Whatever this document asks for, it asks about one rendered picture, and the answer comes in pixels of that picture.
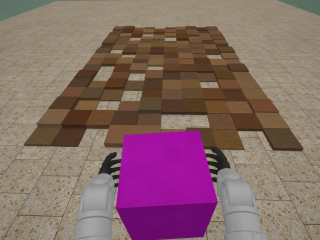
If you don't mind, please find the right robot forearm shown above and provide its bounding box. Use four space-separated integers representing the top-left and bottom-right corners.
216 168 269 240

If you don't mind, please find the carton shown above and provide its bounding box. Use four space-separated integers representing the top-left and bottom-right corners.
116 130 218 240

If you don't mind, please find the left robot forearm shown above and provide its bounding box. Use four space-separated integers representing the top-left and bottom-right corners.
74 173 115 240

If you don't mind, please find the left robot hand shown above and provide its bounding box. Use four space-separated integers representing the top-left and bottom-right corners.
98 152 122 188

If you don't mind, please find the right robot hand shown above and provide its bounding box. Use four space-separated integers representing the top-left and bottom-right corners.
205 146 231 183

